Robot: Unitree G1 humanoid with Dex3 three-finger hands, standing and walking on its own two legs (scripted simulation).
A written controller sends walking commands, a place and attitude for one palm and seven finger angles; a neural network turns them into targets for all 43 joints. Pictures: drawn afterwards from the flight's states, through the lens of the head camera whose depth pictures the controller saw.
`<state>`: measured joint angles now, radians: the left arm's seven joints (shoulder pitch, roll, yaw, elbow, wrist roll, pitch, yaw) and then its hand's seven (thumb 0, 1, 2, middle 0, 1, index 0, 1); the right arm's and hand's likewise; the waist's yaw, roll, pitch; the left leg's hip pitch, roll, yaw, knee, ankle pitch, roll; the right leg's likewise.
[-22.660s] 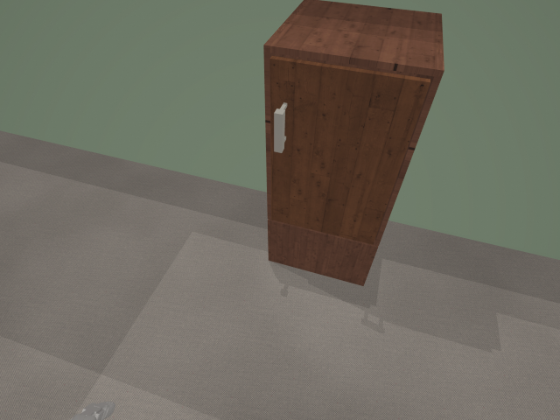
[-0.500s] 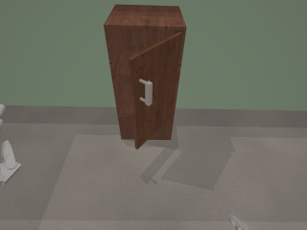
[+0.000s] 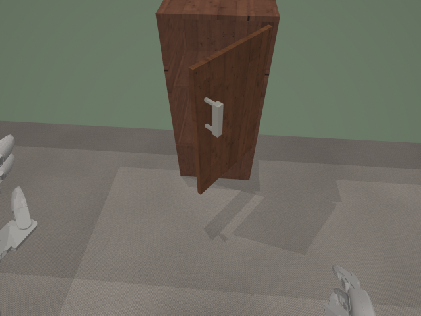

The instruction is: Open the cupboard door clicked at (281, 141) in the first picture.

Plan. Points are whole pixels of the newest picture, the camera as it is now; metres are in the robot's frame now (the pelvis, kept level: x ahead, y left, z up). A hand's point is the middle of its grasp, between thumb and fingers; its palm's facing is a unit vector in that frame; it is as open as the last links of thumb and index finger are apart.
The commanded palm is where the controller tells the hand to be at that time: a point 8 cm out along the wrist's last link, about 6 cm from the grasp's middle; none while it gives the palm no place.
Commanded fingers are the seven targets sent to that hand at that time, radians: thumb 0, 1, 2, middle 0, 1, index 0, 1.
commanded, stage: stop stepping back and stand still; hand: left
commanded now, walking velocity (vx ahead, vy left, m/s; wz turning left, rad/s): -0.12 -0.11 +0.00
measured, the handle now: (212, 117) +0.68 +0.04 -0.04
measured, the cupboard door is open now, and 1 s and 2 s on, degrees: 52 52 52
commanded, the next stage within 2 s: let the arm hang, fingers relaxed in 0.60 s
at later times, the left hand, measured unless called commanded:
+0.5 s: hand (14, 218) +0.21 +0.29 +0.16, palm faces +0.38 -0.79 -0.48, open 7.4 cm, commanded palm +0.15 +0.32 +0.18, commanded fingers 0.00 0.90 0.90 -0.20 -0.30 -0.20 -0.30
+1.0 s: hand out of the picture +0.06 +0.20 -0.16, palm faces -0.02 -0.98 -0.18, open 7.2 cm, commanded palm none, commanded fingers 0.00 0.90 0.90 -0.20 -0.30 -0.20 -0.30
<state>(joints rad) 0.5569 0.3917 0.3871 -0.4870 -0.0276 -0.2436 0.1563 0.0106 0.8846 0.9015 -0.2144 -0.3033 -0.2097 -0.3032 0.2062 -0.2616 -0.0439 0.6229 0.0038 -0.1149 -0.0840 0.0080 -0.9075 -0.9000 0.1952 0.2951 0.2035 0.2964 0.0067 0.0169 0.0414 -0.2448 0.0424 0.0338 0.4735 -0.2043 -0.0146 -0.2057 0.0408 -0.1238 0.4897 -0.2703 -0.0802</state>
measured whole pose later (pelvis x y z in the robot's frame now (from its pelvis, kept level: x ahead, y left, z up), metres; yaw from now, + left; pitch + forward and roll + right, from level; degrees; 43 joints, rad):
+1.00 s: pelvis -0.01 +0.03 +0.00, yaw +0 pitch +0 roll +0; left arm 0.29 0.18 0.00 0.81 0.02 0.05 0.01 0.00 0.94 0.90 -0.20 -0.30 -0.20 -0.30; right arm 0.21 -0.23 0.02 0.92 -0.03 0.02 0.01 0.00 -0.91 -0.90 0.20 0.29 0.20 0.30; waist -0.03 -0.02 0.05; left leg -0.30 0.00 0.05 0.52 -0.22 0.02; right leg -0.27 -0.01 -0.10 0.55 -0.28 -0.04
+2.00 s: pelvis +0.03 +0.02 +0.01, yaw -1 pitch -1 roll +0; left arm 0.30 0.12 0.01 1.15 0.01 -0.02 0.03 0.00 0.91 0.90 -0.20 -0.30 -0.19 -0.30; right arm 0.29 -0.12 0.01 1.16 -0.02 0.01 -0.04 0.00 -0.91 -0.90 0.19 0.29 0.20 0.30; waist -0.01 0.01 0.05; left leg -0.18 0.01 0.06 0.39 -0.21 0.01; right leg -0.13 0.01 -0.10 0.39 -0.25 -0.05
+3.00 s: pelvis +0.02 +0.01 +0.00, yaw -13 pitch +0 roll +1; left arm 0.15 0.21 0.10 0.97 0.03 0.06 -0.02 0.00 0.91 0.90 -0.20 -0.30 -0.19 -0.30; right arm 0.22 -0.21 -0.04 1.01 -0.04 0.03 -0.05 0.00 -0.91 -0.90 0.20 0.30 0.20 0.30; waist 0.00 0.04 0.12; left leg -0.21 0.13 0.25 0.55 -0.32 -0.03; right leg -0.37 -0.02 -0.03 0.83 -0.48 -0.01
